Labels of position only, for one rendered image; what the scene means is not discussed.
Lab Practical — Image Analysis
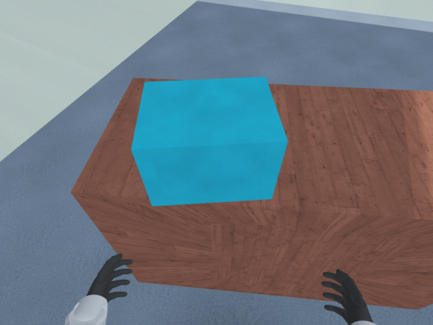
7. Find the robot right hand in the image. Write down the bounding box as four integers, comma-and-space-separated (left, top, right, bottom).
321, 269, 373, 325

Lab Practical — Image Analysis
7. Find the robot left hand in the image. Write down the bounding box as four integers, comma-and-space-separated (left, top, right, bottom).
87, 253, 133, 302

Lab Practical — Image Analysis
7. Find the carton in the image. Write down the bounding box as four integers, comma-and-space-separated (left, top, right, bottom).
131, 77, 288, 207

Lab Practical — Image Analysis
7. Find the pedestal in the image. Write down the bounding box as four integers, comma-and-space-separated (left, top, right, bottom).
71, 78, 433, 309

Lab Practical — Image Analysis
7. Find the left robot forearm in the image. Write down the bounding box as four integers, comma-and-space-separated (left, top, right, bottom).
65, 295, 108, 325

